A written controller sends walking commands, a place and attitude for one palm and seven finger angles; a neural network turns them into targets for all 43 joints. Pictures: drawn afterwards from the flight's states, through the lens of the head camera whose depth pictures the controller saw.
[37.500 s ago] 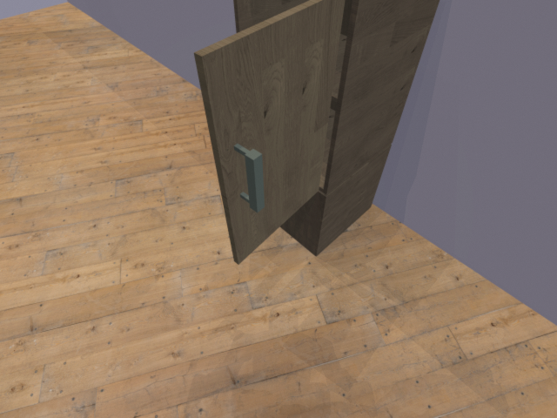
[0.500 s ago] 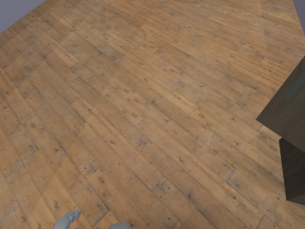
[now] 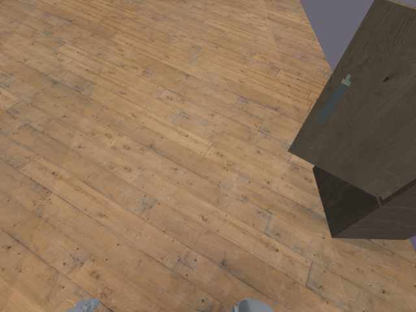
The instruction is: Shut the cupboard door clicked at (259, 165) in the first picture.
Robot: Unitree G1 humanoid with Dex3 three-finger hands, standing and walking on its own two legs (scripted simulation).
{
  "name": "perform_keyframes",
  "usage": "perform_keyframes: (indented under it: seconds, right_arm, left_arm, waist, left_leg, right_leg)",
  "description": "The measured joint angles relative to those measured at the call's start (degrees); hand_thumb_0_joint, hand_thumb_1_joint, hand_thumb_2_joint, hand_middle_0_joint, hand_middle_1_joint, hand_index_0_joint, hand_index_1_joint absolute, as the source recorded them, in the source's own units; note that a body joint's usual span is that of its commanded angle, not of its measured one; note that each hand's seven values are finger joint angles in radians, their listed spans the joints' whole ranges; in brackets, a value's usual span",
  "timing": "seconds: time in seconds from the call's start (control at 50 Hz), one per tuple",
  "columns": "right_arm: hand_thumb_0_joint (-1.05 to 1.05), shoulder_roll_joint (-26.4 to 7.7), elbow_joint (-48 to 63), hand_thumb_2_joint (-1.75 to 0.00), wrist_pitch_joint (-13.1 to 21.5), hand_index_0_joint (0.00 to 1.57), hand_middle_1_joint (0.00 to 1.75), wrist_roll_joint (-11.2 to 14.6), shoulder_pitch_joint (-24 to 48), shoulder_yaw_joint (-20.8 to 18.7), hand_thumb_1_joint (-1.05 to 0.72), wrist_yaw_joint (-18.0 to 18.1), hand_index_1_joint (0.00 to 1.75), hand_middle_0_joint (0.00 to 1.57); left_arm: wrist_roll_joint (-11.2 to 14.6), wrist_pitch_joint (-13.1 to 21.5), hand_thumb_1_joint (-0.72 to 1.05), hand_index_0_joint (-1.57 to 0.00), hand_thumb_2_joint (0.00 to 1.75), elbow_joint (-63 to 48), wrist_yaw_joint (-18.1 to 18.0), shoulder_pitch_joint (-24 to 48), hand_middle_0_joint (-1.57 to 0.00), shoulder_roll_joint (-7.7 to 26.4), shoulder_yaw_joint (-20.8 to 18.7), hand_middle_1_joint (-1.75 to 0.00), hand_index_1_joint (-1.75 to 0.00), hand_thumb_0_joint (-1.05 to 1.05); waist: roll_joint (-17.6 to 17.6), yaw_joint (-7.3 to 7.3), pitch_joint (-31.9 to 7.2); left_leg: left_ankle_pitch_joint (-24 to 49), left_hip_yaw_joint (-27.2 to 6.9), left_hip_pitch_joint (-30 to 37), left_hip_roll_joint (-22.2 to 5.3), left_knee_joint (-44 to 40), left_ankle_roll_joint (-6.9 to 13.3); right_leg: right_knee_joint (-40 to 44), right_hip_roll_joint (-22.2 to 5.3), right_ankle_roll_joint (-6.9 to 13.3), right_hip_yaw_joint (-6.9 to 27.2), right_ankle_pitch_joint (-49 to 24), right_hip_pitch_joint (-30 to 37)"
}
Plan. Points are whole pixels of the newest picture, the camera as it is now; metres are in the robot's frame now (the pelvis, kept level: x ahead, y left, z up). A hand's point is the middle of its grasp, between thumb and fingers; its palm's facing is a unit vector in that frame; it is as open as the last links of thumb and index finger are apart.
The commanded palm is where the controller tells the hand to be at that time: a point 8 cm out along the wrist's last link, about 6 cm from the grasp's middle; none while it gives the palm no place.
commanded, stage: turn to face it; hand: left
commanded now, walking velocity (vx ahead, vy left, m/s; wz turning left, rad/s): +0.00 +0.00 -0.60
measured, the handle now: (334, 99) +0.70 -0.33 -0.02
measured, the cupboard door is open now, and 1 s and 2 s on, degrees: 58 58 58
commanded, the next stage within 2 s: take the last steps up to it in 0.72 s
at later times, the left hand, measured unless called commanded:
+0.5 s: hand (135, 301) +0.15 +0.16 -0.18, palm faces -0.23 -0.95 -0.20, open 7.4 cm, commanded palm none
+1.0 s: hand (159, 286) +0.18 +0.11 -0.16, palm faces -0.39 -0.89 -0.22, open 7.4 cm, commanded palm none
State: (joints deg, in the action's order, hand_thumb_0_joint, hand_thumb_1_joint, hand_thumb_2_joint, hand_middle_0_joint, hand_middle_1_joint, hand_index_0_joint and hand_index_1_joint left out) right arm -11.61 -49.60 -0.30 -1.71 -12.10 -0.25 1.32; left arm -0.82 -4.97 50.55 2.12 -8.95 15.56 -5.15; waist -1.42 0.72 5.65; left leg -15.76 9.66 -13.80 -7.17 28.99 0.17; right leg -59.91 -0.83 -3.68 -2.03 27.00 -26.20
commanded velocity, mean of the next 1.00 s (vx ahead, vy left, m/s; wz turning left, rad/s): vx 0.06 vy -0.03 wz -0.37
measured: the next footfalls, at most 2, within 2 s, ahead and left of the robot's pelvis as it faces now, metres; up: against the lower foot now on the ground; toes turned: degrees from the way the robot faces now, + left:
right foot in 0.16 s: +0.03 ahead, -0.15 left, +0.00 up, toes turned -11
left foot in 0.50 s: +0.12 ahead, +0.08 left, +0.00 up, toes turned -12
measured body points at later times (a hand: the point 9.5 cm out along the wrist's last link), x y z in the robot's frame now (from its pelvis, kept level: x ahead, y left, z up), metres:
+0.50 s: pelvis +0.03 -0.01 -0.01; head +0.07 -0.01 +0.43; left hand +0.16 +0.21 -0.16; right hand +0.05 -0.29 -0.14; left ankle +0.08 +0.09 -0.74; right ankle -0.01 -0.14 -0.74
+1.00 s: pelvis +0.04 -0.04 +0.00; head +0.06 -0.05 +0.44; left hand +0.20 +0.16 -0.15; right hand -0.05 -0.28 -0.16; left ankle +0.07 +0.07 -0.69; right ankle -0.04 -0.12 -0.74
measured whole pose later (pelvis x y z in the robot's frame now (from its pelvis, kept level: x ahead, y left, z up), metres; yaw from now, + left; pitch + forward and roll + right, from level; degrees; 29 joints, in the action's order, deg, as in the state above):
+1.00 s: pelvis +0.04 -0.04 +0.00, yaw -25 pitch +1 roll -1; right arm -13.7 -57.4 -2.8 -1.4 -15.4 -2.6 0.3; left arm -1.3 -1.1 54.8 0.5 -12.6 10.5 -2.7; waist 1.9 -1.0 2.1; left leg -26.7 4.8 -25.8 -4.1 56.7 -2.6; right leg -26.5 0.5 1.4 -1.4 17.6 -9.9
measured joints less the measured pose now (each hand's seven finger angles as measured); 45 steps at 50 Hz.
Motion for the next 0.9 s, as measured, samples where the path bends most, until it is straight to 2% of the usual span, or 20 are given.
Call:
perform_keyframes:
  seconds: [0.1, 0.14, 0.16, 0.18, 0.22, 0.26, 0.3, 0.4, 0.44, 0.48, 0.5, 0.52, 0.56, 0.62, 0.66, 0.7, 0.78, 0.84, 0.86, 0.9]
  right_arm:
    - [0.01, -1.21, -1.39, -0.90, -0.55, 0.20, 0.30, -0.02, -1.02, -1.03, -0.90, -0.55, 0.30, 0.20]
    - [0.01, -2.04, -1.84, -0.90, -0.89, 0.20, 0.30, 0.17, -1.68, -1.55, -0.90, -0.78, 0.30, 0.20]
    - [0.01, -2.33, -1.84, -0.90, -1.11, 0.20, 0.30, 0.42, -2.37, -1.80, -0.90, -0.94, 0.30, 0.20]
    - [0.01, -3.05, -2.25, -0.90, -1.60, 0.20, 0.30, 0.61, -2.22, -2.13, -0.90, -0.99, 0.30, 0.20]
    - [0.01, -4.45, -3.01, -0.90, -3.11, 0.20, 0.30, 0.82, -0.98, -2.60, -0.90, -0.54, 0.30, 0.20]
    - [0.01, -4.90, -3.34, -0.90, -3.60, 0.20, 0.30, 0.91, 0.23, -2.74, -0.90, -0.19, 0.30, 0.20]
    - [0.01, -4.76, -2.97, -0.90, -3.37, 0.20, 0.30, 0.89, 0.99, -2.67, -0.90, -0.31, 0.30, 0.20]
    - [0.01, -3.45, -1.59, -0.90, -2.62, 0.20, 0.30, 1.04, 1.86, -2.13, -0.91, -0.65, 0.30, 0.20]
    - [0.01, -2.86, -1.19, -0.90, -2.27, 0.20, 0.30, 1.17, 2.08, -1.90, -0.91, -0.66, 0.30, 0.20]
    - [0.01, -2.35, -0.84, -0.90, -1.58, 0.20, 0.30, 1.25, 2.00, -1.53, -0.90, -0.56, 0.30, 0.20]
    - [0.01, -2.36, -0.55, -0.90, -1.05, 0.20, 0.30, 1.18, 1.64, -1.28, -0.90, -0.52, 0.30, 0.20]
    - [0.01, -1.94, -0.57, -0.90, -0.61, 0.20, 0.30, 0.95, 1.58, -1.13, -0.90, -0.44, 0.30, 0.20]
    - [0.01, -1.03, -0.49, -0.90, -0.22, 0.20, 0.30, 0.39, 1.31, -0.46, -0.90, -0.29, 0.30, 0.20]
    - [0.01, -0.08, -0.65, -0.90, 0.01, 0.20, 0.30, -0.06, 0.21, 0.21, -0.90, 0.06, 0.30, 0.20]
    - [0.01, 0.27, -1.27, -0.90, -0.01, 0.20, 0.30, -0.13, -0.41, 0.35, -0.90, 0.20, 0.30, 0.20]
    - [0.01, 0.41, -2.08, -0.90, -0.04, 0.20, 0.30, -0.12, -0.96, 0.24, -0.90, 0.21, 0.30, 0.20]
    - [0.01, 0.22, -3.91, -0.90, -0.33, 0.20, 0.30, -0.08, -1.97, -0.39, -0.90, -0.03, 0.30, 0.20]
    - [0.01, -0.22, -5.20, -0.90, -0.81, 0.20, 0.30, 0.32, -3.09, -1.05, -0.90, -0.27, 0.30, 0.20]
    - [0.01, -0.28, -5.50, -0.90, -1.06, 0.20, 0.30, 0.57, -3.67, -1.26, -0.90, -0.38, 0.30, 0.20]
    - [0.01, -1.38, -6.68, -0.90, -2.23, 0.20, 0.30, 0.69, -3.50, -1.87, -0.90, -0.39, 0.30, 0.20]
  left_arm:
    - [-0.12, 0.26, 0.91, -0.20, 0.90, -0.46, 0.29, 1.05, -0.20, -0.56, 0.40, -0.30, -0.30, 0.01]
    - [-0.17, 0.86, 0.91, -0.20, 0.90, -0.88, 0.36, 1.15, -0.20, -0.71, 0.73, -0.30, -0.30, 0.01]
    - [-0.26, 1.44, 0.91, -0.20, 0.90, -1.42, 0.39, 0.81, -0.20, -0.34, 1.01, -0.30, -0.30, 0.01]
    - [-0.32, 2.20, 0.91, -0.20, 0.90, -1.27, 0.05, 0.98, -0.20, -0.70, 1.10, -0.30, -0.30, 0.01]
    - [-0.12, 2.98, 0.91, -0.20, 0.90, -1.08, -0.66, 1.02, -0.20, -1.84, 1.74, -0.30, -0.30, 0.01]
    - [-0.03, 3.12, 0.91, -0.20, 0.90, -0.96, -1.36, 0.31, -0.20, -2.52, 2.04, -0.30, -0.30, 0.01]
    - [0.01, 2.93, 0.91, -0.20, 0.90, -0.64, -1.70, -0.48, -0.20, -2.78, 2.26, -0.30, -0.30, 0.01]
    - [-0.32, 2.53, 0.90, -0.20, 0.90, 0.24, -1.70, -1.88, -0.20, -2.72, 2.47, -0.30, -0.30, 0.01]
    - [-0.46, 2.37, 0.90, -0.20, 0.90, 0.57, -1.60, -2.18, -0.20, -2.57, 2.36, -0.30, -0.30, 0.01]
    - [-0.30, 2.06, 0.90, -0.20, 0.90, 0.94, -1.57, -2.50, -0.20, -2.31, 2.17, -0.30, -0.30, 0.01]
    - [-0.10, 1.82, 0.90, -0.20, 0.90, 0.97, -1.56, -2.84, -0.20, -2.28, 2.07, -0.30, -0.30, 0.01]
    - [0.12, 1.54, 0.90, -0.20, 0.90, 1.20, -1.53, -2.74, -0.20, -1.95, 1.87, -0.30, -0.30, 0.01]
    - [0.03, 1.01, 0.90, -0.20, 0.90, 1.68, -1.43, -2.37, -0.20, -1.30, 1.44, -0.30, -0.30, 0.01]
    - [-0.18, 0.72, 0.91, -0.20, 0.90, 2.23, -0.98, -1.70, -0.20, -0.79, 0.82, -0.30, -0.30, 0.01]
    - [-0.13, 0.67, 0.91, -0.20, 0.90, 2.21, -0.82, -1.38, -0.20, -0.77, 0.67, -0.30, -0.30, 0.01]
    - [-0.08, 0.58, 0.91, -0.20, 0.90, 2.20, -0.80, -1.12, -0.20, -1.00, 0.73, -0.30, -0.30, 0.01]
    - [-0.05, 0.75, 0.91, -0.20, 0.90, 2.45, -0.88, -0.46, -0.20, -1.75, 1.23, -0.30, -0.30, 0.01]
    - [-0.06, 1.52, 0.91, -0.20, 0.90, 2.38, -0.98, -0.50, -0.20, -2.25, 1.67, -0.30, -0.30, 0.01]
    - [-0.19, 2.08, 0.91, -0.20, 0.90, 2.17, -1.06, -0.93, -0.20, -2.11, 1.79, -0.30, -0.30, 0.01]
    - [-0.40, 2.77, 0.91, -0.20, 0.90, 2.99, -1.34, -0.88, -0.20, -3.43, 2.11, -0.30, -0.30, 0.01]
  waist:
    - [2.02, -1.04, 0.02]
    - [2.78, -1.34, -0.23]
    - [2.28, -1.40, -0.88]
    - [3.02, -1.29, -0.96]
    - [4.74, -1.40, -0.35]
    - [4.77, -1.31, -0.18]
    - [4.13, -1.35, -0.34]
    - [1.82, -0.96, -1.31]
    - [0.89, -0.55, -1.62]
    - [0.07, -0.32, -2.03]
    - [0.21, -0.27, -2.55]
    - [-0.44, -0.36, -2.62]
    - [-1.41, -0.27, -2.30]
    - [-1.44, -0.41, -1.83]
    - [-1.01, -0.38, -1.61]
    - [-0.24, -0.53, -1.53]
    - [1.43, -1.30, -1.50]
    - [2.09, -1.67, -1.95]
    - [1.52, -1.61, -2.63]
    - [3.49, -1.82, -2.68]
  left_leg:
    - [-1.87, 3.22, 0.71, -2.36, 2.11, -1.33]
    - [-3.73, 4.26, 0.12, -3.41, 5.16, -2.25]
    - [-5.10, 4.84, -0.88, -3.39, 7.77, -2.71]
    - [-9.09, 3.40, -2.78, -3.50, 12.31, -3.31]
    - [-14.70, -2.31, -7.38, -1.52, 23.25, -3.84]
    - [-14.03, -5.18, -11.13, 0.68, 31.09, -4.37]
    - [-11.23, -6.12, -13.40, 1.78, 33.40, -4.92]
    - [-8.38, -6.70, -13.18, 3.17, 25.00, -5.22]
    - [-7.76, -6.79, -11.16, 3.88, 18.80, -4.92]
    - [-3.62, -6.65, -7.71, 4.60, 10.23, -4.49]
    - [-1.06, -6.78, -5.72, 4.47, 5.33, -3.31]
    - [-0.28, -6.32, -5.64, 4.65, 4.96, -1.13]
    - [-0.94, -5.00, -5.39, 4.33, 5.81, 0.81]
    - [-0.25, -3.81, -3.36, 3.48, 3.09, 0.97]
    - [0.78, -3.07, -2.01, 2.92, 0.87, 0.85]
    - [1.35, -2.44, -1.14, 2.29, -0.51, 0.74]
    - [1.00, -1.35, -0.68, 1.12, -0.41, 0.09]
    - [-0.76, -0.45, -1.44, 0.58, 2.55, -0.89]
    - [-1.84, 0.13, -2.33, 0.88, 4.47, -1.29]
    - [-10.09, -2.68, -5.51, 1.03, 12.63, -2.00]
  right_leg:
    - [13.22, -0.67, 1.02, -1.92, -1.98, 4.71]
    - [21.52, -0.38, 1.91, -2.77, -7.05, 8.34]
    - [26.28, -0.84, 3.01, -2.34, -10.48, 10.39]
    - [25.89, -0.40, 3.79, -2.04, -9.50, 9.94]
    - [23.92, 0.64, 4.53, -1.39, -7.65, 9.00]
    - [25.37, 1.12, 4.64, 0.01, -8.31, 9.42]
    - [27.83, 1.41, 4.49, 1.31, -9.95, 10.25]
    - [30.85, 1.90, 4.37, 4.03, -11.57, 11.27]
    - [30.49, 2.09, 3.98, 5.19, -11.36, 11.07]
    - [28.97, 2.38, 3.30, 6.36, -10.50, 10.42]
    - [27.58, 2.96, 2.90, 6.78, -9.73, 9.66]
    - [24.90, 2.98, 2.98, 7.15, -7.43, 8.51]
    - [14.82, 3.15, 2.79, 6.46, -0.23, 5.12]
    - [1.75, 2.60, 1.88, 3.95, 0.98, 1.18]
    - [-0.05, 1.76, 1.33, 2.57, 0.15, 0.67]
    - [2.47, 1.04, 1.08, 1.45, -0.15, 1.60]
    - [13.13, 0.43, 1.55, -0.09, -0.95, 5.98]
    - [25.58, 0.41, 2.54, -0.76, -8.82, 11.56]
    - [29.50, 0.00, 3.47, 0.07, -8.92, 13.32]
    - [28.99, 1.04, 4.41, -0.09, -7.29, 13.22]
